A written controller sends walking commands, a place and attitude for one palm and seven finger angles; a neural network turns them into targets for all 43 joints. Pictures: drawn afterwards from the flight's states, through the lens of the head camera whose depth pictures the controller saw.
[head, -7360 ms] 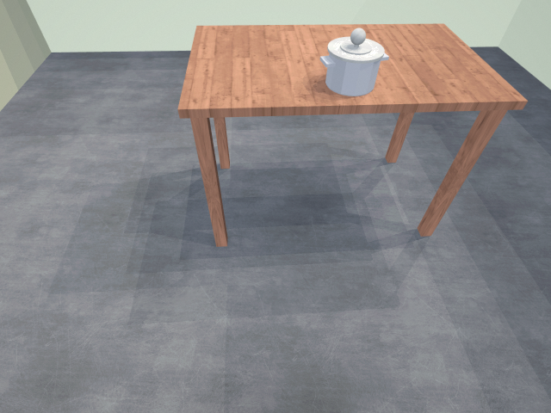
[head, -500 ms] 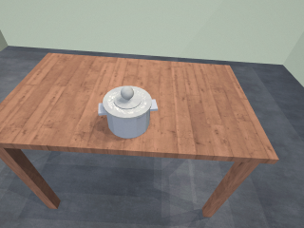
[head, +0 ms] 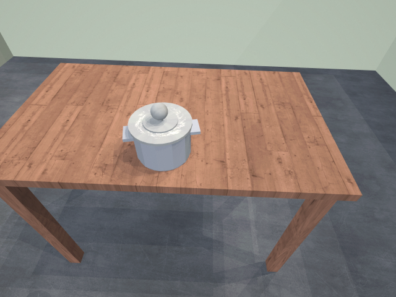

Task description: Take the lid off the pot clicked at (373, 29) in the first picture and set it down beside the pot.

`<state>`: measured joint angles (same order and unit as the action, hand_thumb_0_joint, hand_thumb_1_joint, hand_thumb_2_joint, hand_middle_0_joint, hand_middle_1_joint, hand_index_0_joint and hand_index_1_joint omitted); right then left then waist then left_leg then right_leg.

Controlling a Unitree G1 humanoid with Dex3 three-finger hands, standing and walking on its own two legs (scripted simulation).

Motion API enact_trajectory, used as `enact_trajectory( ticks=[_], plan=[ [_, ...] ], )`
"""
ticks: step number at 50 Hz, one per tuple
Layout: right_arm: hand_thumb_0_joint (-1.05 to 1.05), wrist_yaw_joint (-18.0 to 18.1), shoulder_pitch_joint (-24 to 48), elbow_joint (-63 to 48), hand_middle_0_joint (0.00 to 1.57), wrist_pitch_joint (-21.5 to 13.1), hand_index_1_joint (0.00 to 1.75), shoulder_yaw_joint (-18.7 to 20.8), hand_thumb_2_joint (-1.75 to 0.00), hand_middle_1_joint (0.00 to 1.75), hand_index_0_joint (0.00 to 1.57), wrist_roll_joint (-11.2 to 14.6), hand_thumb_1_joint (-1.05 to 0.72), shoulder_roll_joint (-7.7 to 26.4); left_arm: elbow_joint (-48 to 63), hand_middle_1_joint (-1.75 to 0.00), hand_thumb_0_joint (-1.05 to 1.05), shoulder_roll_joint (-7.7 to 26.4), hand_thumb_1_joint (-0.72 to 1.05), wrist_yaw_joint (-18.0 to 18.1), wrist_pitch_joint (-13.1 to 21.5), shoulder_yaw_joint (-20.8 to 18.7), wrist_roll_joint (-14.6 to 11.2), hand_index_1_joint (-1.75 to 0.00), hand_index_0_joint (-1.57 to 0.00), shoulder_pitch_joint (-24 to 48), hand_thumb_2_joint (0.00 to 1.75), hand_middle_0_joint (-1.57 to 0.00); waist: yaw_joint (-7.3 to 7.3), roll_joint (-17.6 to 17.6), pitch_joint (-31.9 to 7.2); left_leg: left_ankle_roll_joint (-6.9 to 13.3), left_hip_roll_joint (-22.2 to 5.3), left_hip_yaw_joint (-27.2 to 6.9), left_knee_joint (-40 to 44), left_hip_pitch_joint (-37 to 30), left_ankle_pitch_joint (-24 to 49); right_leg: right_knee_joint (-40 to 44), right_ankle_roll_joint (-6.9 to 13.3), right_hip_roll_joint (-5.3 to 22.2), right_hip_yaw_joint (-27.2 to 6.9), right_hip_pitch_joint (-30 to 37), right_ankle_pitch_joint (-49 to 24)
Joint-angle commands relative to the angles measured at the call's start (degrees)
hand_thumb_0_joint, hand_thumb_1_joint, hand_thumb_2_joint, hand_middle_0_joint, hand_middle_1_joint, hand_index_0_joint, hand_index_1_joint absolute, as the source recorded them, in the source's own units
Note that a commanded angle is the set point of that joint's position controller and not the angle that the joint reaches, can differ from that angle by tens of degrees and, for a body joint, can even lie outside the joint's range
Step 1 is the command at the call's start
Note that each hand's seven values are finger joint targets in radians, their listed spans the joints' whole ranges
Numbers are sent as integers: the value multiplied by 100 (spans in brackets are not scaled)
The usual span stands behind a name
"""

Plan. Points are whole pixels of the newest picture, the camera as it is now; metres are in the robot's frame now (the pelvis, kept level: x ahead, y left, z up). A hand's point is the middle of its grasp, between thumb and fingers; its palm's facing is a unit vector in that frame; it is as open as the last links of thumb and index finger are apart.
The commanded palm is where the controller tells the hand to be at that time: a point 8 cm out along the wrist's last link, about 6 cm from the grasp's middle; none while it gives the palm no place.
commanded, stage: look again from close up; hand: left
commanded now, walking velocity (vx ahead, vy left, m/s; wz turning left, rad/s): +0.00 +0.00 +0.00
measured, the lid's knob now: (159, 111) +0.52 +0.14 +0.10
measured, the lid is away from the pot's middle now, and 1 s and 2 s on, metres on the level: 0.00 0.00 0.00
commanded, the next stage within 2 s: shuffle to correct the standing spot in 1.06 s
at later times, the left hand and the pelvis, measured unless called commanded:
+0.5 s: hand out of the picture -0.04 +0.22 -0.17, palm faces +0.03 -0.98 -0.19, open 7.4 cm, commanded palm none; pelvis -0.03 +0.05 +0.01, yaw +0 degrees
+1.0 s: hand out of the picture -0.04 +0.22 -0.18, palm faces +0.04 -0.99 -0.14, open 7.4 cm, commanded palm none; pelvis -0.02 +0.06 +0.01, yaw +0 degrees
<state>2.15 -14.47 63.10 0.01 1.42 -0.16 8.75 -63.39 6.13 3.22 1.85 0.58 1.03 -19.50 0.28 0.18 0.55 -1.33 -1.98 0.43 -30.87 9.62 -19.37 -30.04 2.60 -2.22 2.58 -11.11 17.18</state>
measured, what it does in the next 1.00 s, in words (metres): shifts its weight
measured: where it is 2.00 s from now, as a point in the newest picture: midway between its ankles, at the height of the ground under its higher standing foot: outside the picture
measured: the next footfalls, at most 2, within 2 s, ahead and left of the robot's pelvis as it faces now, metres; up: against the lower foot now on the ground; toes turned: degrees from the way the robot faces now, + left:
none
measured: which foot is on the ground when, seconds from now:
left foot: down 0.00-1.00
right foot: down 0.00-1.00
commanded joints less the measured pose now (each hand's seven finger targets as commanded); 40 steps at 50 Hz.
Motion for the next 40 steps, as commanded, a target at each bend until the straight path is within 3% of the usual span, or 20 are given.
enact_trajectory(
  ticks=[1, 5, 7, 12, 16, 19, 32, 40],
  plan=[
    [0, -29, -424, -181, 20, -85, 30, -25, -90, 30, 20, -24, -90, 200, 257, -30, 0, 788, 90, 19, 56, -144, -12, -30, -20, -304, 90, -20, -138, -96, 603, 145, -210, -171, 410, 269, 675, 1078, 34, 936, -1033, -430, -1109],
    [0, -46, -387, -255, 20, -120, 30, -55, -90, 30, 20, -40, -90, 313, 345, -30, 0, 768, 90, -21, 5, -121, -18, -30, -20, -297, 90, -20, -99, 130, 708, 201, -269, -336, 675, 358, 571, 1184, 24, 790, -942, -569, -99],
    [0, -42, -394, -300, 20, -147, 30, -64, -90, 30, 20, -44, -90, 350, 399, -30, 0, 804, 90, -42, -13, -119, -28, -30, -20, -306, 90, -20, -68, 248, 533, 230, -312, -401, 784, 317, 609, 1141, 15, 756, -858, -420, -150],
    [0, -46, -418, -354, 20, -183, 30, -80, -90, 30, 20, -44, -90, 460, 442, -30, 0, 803, 90, -70, -54, -114, -26, -30, -20, -353, 90, -20, -14, 219, 511, 286, -363, -571, 1054, 548, 354, 996, -29, 692, -688, -249, -198],
    [0, -64, -450, -338, 20, -195, 30, -89, -90, 30, 20, -31, -90, 535, 432, -30, 0, 773, 90, -69, -60, -90, -19, -30, -20, -416, 90, -20, 20, 25, 542, 313, -362, -627, 1171, 718, 197, 900, -68, 718, -608, -136, -322],
    [0, -68, -489, -307, 20, -211, 30, -90, -90, 30, 20, -26, -90, 559, 435, -30, 0, 764, 90, -78, -76, -93, -18, -30, -20, -458, 90, -20, 56, 169, 506, 353, -395, -733, 1311, 836, 37, 794, -93, 695, -501, -37, -392],
    [0, -44, -706, -135, 20, -245, 30, -70, -90, 30, 20, 8, -90, 426, 282, -30, 0, 704, 90, -62, -72, -91, -28, -30, -20, -548, 90, -20, 50, 66, 382, 436, -394, -762, 1317, 490, 779, 693, -136, 747, -372, 7, -822],
    [0, -26, -664, -75, 20, -235, 30, -77, -90, 30, 20, 12, -90, 380, 202, -30, 0, 619, 90, -43, -77, -81, -18, -30, -20, -571, 90, -20, 31, 102, 569, 422, -341, -679, 1240, 419, 1001, 740, -150, 793, -421, -108, -891]
  ],
)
